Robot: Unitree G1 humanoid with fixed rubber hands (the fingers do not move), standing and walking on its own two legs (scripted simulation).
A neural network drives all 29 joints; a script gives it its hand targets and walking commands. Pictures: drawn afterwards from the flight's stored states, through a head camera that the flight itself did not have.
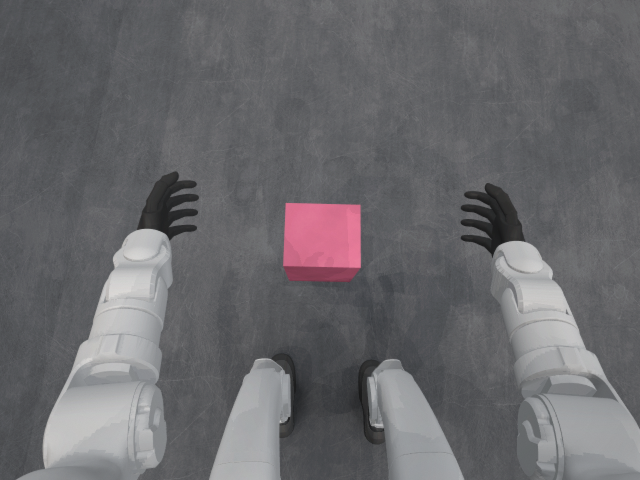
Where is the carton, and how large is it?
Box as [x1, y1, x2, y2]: [283, 203, 360, 281]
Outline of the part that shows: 286,203 283,266 289,280 349,281 360,267 359,205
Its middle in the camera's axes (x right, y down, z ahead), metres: +0.00 +0.01 +0.99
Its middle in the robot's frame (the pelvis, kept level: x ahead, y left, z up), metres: +0.48 -0.01 -0.58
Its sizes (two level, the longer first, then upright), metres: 0.171 0.146 0.248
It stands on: the floor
